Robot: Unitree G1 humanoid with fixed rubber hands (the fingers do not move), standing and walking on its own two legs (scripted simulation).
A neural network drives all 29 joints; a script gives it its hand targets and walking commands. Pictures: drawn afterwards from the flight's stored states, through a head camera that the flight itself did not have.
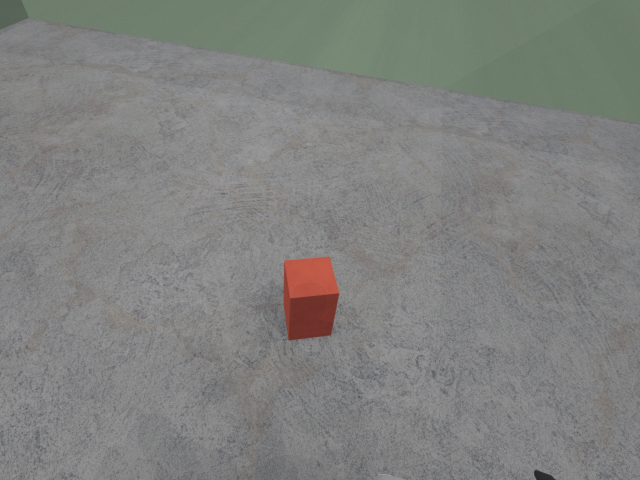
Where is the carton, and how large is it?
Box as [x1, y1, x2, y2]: [284, 257, 338, 339]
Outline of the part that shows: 329,257 284,261 284,310 288,339 330,334 336,307 338,290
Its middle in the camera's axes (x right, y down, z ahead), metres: -0.03 +0.19 +1.34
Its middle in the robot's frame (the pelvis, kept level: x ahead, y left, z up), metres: +0.82 +0.02 -0.64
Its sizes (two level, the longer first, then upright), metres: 0.156 0.154 0.263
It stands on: the floor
